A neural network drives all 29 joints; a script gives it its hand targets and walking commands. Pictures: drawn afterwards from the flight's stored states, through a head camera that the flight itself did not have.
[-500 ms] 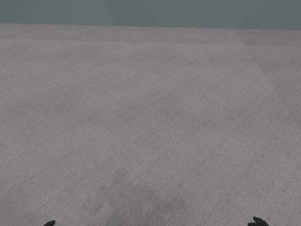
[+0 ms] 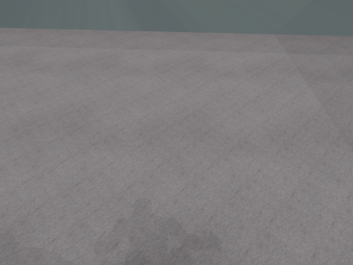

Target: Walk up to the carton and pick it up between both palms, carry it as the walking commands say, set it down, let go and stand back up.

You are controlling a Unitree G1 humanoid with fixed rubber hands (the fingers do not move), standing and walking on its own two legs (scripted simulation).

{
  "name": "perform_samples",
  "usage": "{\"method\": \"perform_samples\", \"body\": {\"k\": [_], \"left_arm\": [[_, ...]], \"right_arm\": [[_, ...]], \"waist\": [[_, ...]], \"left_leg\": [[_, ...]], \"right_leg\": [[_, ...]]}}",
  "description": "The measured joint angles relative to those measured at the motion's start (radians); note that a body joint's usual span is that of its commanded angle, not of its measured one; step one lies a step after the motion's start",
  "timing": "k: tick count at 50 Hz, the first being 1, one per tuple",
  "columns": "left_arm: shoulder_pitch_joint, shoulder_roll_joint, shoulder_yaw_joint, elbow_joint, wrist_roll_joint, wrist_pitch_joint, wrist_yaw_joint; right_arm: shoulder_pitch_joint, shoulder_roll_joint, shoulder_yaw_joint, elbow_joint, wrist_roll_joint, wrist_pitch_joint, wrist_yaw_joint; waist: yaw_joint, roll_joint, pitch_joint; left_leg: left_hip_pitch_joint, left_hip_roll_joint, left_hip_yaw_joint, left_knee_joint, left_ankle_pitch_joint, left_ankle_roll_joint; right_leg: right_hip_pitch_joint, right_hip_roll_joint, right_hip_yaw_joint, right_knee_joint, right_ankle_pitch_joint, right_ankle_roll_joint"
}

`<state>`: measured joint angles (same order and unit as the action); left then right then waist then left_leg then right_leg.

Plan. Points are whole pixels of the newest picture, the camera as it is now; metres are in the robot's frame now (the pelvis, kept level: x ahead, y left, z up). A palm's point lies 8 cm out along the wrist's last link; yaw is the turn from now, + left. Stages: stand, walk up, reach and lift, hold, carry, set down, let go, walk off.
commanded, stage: stand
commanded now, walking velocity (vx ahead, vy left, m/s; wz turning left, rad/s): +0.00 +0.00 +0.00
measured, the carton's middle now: out of the picture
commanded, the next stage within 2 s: walk up in 0.72 s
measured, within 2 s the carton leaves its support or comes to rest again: neither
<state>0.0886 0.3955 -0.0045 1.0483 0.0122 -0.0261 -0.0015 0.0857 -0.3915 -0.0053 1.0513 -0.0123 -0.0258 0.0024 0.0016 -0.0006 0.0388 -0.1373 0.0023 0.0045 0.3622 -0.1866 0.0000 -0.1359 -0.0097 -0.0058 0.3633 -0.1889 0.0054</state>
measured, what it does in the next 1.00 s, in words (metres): stands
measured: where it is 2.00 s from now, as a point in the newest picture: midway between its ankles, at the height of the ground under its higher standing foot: outside the picture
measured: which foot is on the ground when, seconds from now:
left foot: down 0.00-1.00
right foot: down 0.00-1.00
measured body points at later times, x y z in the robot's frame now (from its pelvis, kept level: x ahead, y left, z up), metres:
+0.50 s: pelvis +0.01 +0.00 +0.00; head +0.01 +0.00 +0.45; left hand +0.12 +0.32 -0.11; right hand +0.12 -0.32 -0.11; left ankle +0.01 +0.12 -0.75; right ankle +0.01 -0.12 -0.75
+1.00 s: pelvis +0.01 -0.01 +0.00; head +0.03 -0.01 +0.45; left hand +0.12 +0.30 -0.11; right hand +0.10 -0.32 -0.12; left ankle +0.01 +0.12 -0.75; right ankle +0.00 -0.14 -0.72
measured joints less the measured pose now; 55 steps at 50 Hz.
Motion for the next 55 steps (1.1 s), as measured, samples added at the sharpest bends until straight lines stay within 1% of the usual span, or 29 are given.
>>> {"method": "perform_samples", "body": {"k": [45,46,47,49,50,52,54,55], "left_arm": [[-0.005,0.003,0.005,0.010,-0.001,0.007,0.004],[-0.005,0.003,0.011,-0.007,0.000,0.027,-0.003],[-0.005,0.001,0.016,-0.036,-0.001,0.043,0.001],[-0.004,-0.015,0.022,-0.094,-0.004,0.050,0.018],[-0.002,-0.026,0.021,-0.117,-0.008,0.048,0.026],[0.006,-0.045,0.019,-0.151,-0.014,0.047,0.035],[0.019,-0.060,0.018,-0.172,-0.019,0.047,0.039],[0.031,-0.061,0.020,-0.181,-0.017,0.045,0.041]], "right_arm": [[-0.002,-0.004,-0.003,0.011,0.001,0.006,-0.004],[0.006,0.000,-0.011,-0.001,-0.002,0.021,-0.017],[0.021,0.007,-0.026,-0.018,-0.005,0.040,-0.020],[0.047,0.017,-0.053,-0.047,-0.006,0.066,-0.009],[0.056,0.021,-0.062,-0.059,-0.005,0.075,-0.004],[0.069,0.030,-0.072,-0.080,-0.002,0.086,0.003],[0.080,0.044,-0.075,-0.102,0.001,0.091,0.006],[0.086,0.052,-0.075,-0.115,0.004,0.091,0.005]], "waist": [[-0.001,0.000,0.002],[-0.005,0.000,0.002],[-0.016,0.000,0.002],[-0.034,0.010,0.013],[-0.040,0.019,0.019],[-0.044,0.031,0.028],[-0.039,0.032,0.034],[-0.033,0.022,0.033]], "left_leg": [[0.027,0.000,0.000,-0.031,0.001,0.000],[0.017,0.001,-0.004,-0.023,-0.002,0.001],[-0.001,0.001,-0.018,-0.010,-0.004,0.002],[-0.034,0.001,-0.055,0.007,0.001,0.002],[-0.047,0.001,-0.074,0.014,0.004,-0.003],[-0.073,0.001,-0.102,0.029,0.007,-0.014],[-0.103,-0.006,-0.125,0.061,-0.001,-0.030],[-0.126,-0.018,-0.131,0.093,-0.013,-0.038]], "right_leg": [[0.028,0.000,-0.001,-0.033,0.001,0.001],[0.000,-0.002,-0.010,0.027,-0.043,0.002],[-0.041,-0.002,-0.017,0.122,-0.110,0.014],[-0.114,0.003,-0.013,0.279,-0.213,0.036],[-0.133,0.004,-0.013,0.305,-0.233,0.045],[-0.152,0.003,-0.014,0.292,-0.230,0.058],[-0.134,-0.004,-0.022,0.194,-0.155,0.060],[-0.115,-0.018,-0.021,0.127,-0.104,0.051]]}}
